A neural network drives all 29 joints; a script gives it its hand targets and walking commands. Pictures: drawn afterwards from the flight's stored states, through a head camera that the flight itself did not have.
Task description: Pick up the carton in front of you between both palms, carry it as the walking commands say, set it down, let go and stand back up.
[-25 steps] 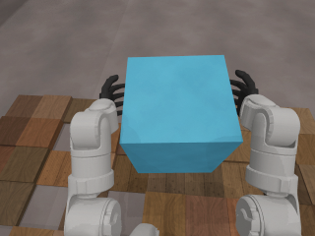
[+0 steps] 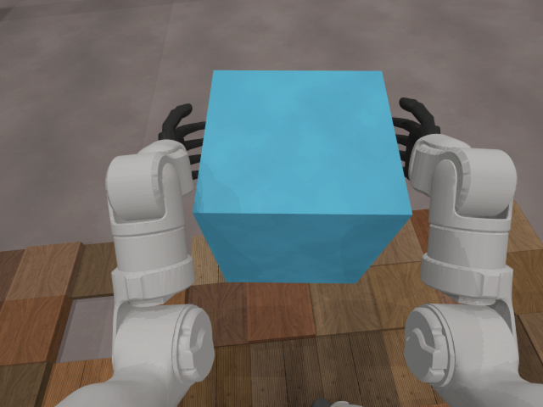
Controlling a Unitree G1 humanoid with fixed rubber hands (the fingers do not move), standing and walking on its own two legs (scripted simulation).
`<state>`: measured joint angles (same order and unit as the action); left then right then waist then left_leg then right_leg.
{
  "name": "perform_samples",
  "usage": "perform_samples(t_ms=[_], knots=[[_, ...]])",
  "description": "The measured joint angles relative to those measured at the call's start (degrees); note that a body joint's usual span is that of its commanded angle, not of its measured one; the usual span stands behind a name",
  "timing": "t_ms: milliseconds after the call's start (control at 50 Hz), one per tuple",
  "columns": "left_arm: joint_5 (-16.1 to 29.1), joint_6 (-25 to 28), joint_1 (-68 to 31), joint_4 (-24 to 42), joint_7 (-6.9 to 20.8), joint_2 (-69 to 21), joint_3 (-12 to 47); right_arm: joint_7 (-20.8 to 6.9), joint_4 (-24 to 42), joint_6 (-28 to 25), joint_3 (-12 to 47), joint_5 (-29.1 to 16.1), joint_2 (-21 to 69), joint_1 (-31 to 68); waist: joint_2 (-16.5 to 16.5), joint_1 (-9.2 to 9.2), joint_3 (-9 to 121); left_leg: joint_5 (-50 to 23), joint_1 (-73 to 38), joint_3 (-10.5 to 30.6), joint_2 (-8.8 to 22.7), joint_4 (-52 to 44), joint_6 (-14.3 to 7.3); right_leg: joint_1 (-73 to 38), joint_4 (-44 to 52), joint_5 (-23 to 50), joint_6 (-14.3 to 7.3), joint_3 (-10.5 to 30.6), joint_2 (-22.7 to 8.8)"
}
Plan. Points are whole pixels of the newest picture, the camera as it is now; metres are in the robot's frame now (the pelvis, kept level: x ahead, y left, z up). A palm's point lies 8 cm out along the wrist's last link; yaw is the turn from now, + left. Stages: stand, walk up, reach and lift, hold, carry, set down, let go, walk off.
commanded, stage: carry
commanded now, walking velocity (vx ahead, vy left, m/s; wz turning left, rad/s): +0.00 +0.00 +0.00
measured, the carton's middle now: (293, 190) +0.40 -0.02 +0.09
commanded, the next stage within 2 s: none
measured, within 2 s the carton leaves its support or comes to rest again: neither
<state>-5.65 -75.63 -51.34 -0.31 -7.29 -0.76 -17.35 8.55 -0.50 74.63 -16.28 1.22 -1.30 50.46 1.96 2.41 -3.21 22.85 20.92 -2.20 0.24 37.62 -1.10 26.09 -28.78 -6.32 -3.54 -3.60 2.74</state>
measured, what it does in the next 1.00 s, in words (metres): walks ahead: left foot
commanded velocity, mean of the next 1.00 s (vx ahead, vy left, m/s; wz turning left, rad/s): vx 0.00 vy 0.00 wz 0.00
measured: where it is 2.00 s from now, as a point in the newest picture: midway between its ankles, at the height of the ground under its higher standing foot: (279, 386)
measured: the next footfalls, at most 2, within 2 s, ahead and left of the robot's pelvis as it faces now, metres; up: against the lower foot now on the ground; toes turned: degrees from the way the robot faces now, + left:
left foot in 0.20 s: +0.10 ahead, +0.10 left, +0.01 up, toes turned +3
right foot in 1.60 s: +0.23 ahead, -0.05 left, -0.02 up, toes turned -4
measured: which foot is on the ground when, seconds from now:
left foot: up 0.00-0.18, down 0.20-1.00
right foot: down 0.00-1.00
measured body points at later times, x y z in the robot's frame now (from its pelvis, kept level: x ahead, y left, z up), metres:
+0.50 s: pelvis +0.09 +0.02 +0.02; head +0.12 +0.02 +0.47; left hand +0.47 +0.18 +0.13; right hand +0.47 -0.12 +0.13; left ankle +0.07 +0.10 -0.72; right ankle +0.07 -0.08 -0.72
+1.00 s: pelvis +0.14 +0.02 +0.03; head +0.13 +0.02 +0.48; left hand +0.50 +0.17 +0.15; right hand +0.50 -0.13 +0.15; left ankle +0.07 +0.10 -0.71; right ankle +0.08 -0.07 -0.71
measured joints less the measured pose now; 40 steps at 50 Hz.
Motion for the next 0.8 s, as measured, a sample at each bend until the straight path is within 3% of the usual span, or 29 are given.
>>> perform_samples(t_ms=[60,120,180,220,260,340,500,640,800], knots=[[-0.1,-0.1,0.5,-0.6,0.1,-0.4,0.0,-0.1,-0.5,1.0,-0.4,0.4,-0.1,0.3,0.1,-1.62,0.1,4.3,1.2,2.2,-1.1,1.4,0.7,-1.9,2.0,-2.1,-0.8,0.3,0.0],[0.3,-0.2,1.7,0.0,0.1,-0.5,-0.1,-0.2,-0.7,1.6,-0.6,1.4,0.5,0.7,-0.4,-3.16,0.0,1.9,2.2,2.8,-1.7,-0.5,1.5,-3.1,3.2,-2.3,-0.6,0.8,-0.3],[0.6,0.4,2.9,0.3,0.1,-0.6,-0.1,-0.6,-0.7,1.3,-0.9,2.7,1.4,0.4,-0.5,-4.28,0.3,-3.2,2.1,2.5,-1.7,-4.9,2.0,-3.9,2.6,-3.5,-0.3,0.5,-0.2],[0.8,1.0,3.9,-0.5,0.1,-0.6,0.1,-1.1,-1.5,0.8,-1.1,3.7,2.1,-0.4,-0.7,-4.56,1.0,-11.1,0.5,1.9,-1.5,-9.1,0.5,-3.9,0.2,-4.9,0.0,-0.1,-0.1],[1.0,1.6,5.2,-2.4,0.1,-0.3,0.4,-1.5,-2.8,-0.2,-1.1,4.8,3.1,-2.2,-2.2,-4.42,1.8,-10.9,-0.3,1.5,-2.2,-8.6,-1.1,-3.7,-2.2,-4.9,0.3,-0.2,-1.0],[1.4,2.8,8.5,-6.1,0.3,0.2,1.7,-2.1,-5.7,-1.8,-0.3,6.1,4.3,-6.3,-3.9,-3.82,3.9,-12.1,-0.8,0.6,-3.2,-6.8,-1.9,-6.9,-0.3,-7.3,1.6,0.8,-2.2],[1.4,5.4,10.9,-8.5,0.3,0.2,4.6,-2.2,-5.9,-4.3,2.4,4.4,2.9,-11.3,-1.9,-3.12,6.2,-14.4,-3.3,-0.7,-2.6,-8.3,-2.2,-8.3,-0.2,-2.1,1.8,0.1,-2.3],[1.3,5.7,11.9,-9.9,0.4,0.4,4.5,-2.1,-8.7,-5.1,3.9,3.6,2.3,-11.7,-1.5,-1.84,8.8,-17.2,-4.0,-1.7,-2.5,-7.7,-2.4,-12.2,4.8,-2.6,2.2,-0.2,-2.6],[1.1,5.9,12.5,-11.6,0.5,0.4,5.6,-2.0,-11.0,-5.1,4.2,2.7,1.4,-11.6,-1.7,-1.82,10.0,-16.4,-7.3,-1.8,-2.1,-11.6,-2.2,-10.6,0.2,1.7,1.4,-1.6,-2.8]])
